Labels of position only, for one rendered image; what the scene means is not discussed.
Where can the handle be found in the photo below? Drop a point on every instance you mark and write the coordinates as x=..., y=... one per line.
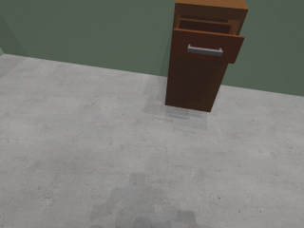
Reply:
x=207, y=51

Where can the drawer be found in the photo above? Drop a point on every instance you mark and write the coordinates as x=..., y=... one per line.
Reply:
x=199, y=34

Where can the cabinet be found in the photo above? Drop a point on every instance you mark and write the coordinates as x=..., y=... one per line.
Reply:
x=194, y=83

